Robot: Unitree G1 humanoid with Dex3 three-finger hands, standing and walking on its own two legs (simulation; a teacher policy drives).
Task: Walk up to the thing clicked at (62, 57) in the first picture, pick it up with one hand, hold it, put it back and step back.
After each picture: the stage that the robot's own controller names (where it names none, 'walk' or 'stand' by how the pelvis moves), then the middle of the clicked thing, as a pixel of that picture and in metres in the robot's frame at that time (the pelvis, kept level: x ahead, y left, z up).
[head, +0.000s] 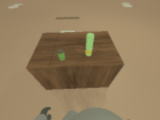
stand; (61, 54) +0.60 +0.33 -0.10
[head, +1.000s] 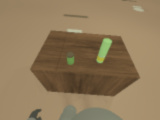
walk; (70, 58) +0.53 +0.19 -0.08
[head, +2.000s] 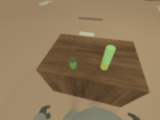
stand; (72, 62) +0.50 +0.20 -0.09
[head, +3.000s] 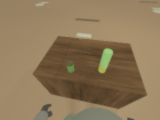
stand; (70, 66) +0.47 +0.20 -0.10
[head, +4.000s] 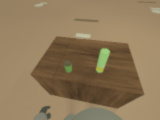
stand; (68, 66) +0.47 +0.22 -0.10
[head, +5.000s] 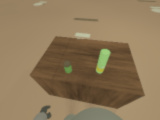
stand; (67, 67) +0.46 +0.22 -0.10
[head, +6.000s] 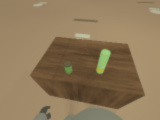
stand; (68, 67) +0.46 +0.22 -0.10
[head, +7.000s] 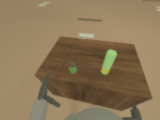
rise first; (72, 67) +0.45 +0.20 -0.10
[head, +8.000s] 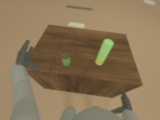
go down; (65, 59) +0.49 +0.18 -0.07
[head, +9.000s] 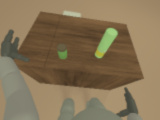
go down; (62, 51) +0.50 +0.19 -0.03
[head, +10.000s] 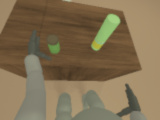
close in; (53, 44) +0.50 +0.19 +0.01
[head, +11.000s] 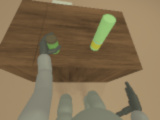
close; (53, 44) +0.51 +0.19 +0.02
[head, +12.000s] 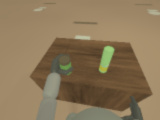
lift; (65, 65) +0.33 +0.17 +0.14
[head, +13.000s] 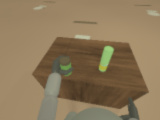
hold; (65, 66) +0.33 +0.17 +0.11
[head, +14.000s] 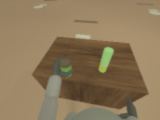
hold; (66, 68) +0.32 +0.17 +0.10
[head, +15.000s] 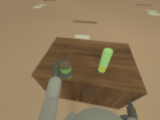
hold; (66, 69) +0.32 +0.17 +0.09
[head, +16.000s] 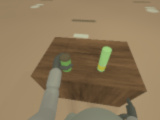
crouch; (66, 63) +0.37 +0.18 +0.09
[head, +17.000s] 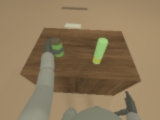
lower; (57, 47) +0.48 +0.20 +0.11
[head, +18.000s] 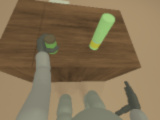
lower; (51, 44) +0.51 +0.20 +0.02
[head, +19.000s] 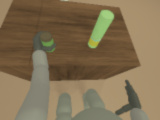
lower; (48, 42) +0.52 +0.20 +0.02
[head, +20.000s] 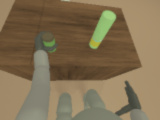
lower; (49, 42) +0.52 +0.20 +0.02
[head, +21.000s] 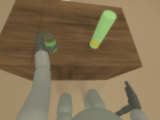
lower; (50, 43) +0.52 +0.20 +0.02
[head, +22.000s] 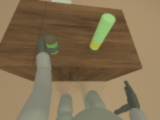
open; (52, 45) +0.51 +0.19 +0.01
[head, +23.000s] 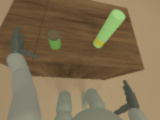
rise; (54, 40) +0.51 +0.19 +0.02
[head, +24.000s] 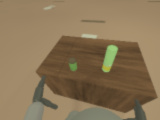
sink last; (72, 64) +0.48 +0.20 -0.05
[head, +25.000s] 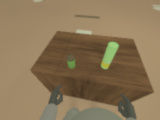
stand; (71, 61) +0.48 +0.19 -0.04
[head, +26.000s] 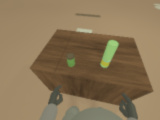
stand; (70, 60) +0.49 +0.19 -0.04
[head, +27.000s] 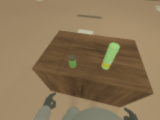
stand; (72, 61) +0.48 +0.18 -0.05
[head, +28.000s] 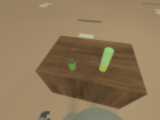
stand; (72, 64) +0.50 +0.20 -0.10
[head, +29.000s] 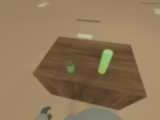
stand; (70, 66) +0.47 +0.21 -0.10
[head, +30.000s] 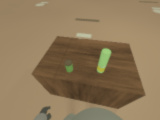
stand; (69, 66) +0.47 +0.22 -0.10
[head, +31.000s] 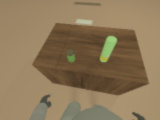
walk; (70, 55) +0.51 +0.20 -0.09
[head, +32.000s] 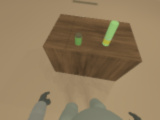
walk; (78, 39) +0.73 +0.15 -0.08
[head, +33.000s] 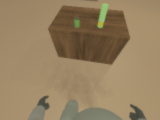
walk; (76, 22) +1.03 +0.26 -0.08
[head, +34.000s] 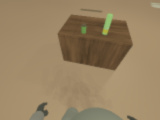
stand; (83, 28) +1.09 +0.16 -0.09
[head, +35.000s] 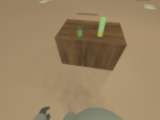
stand; (79, 31) +1.10 +0.20 -0.10
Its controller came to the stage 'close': yes
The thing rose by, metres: 0.20
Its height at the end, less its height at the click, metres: +0.00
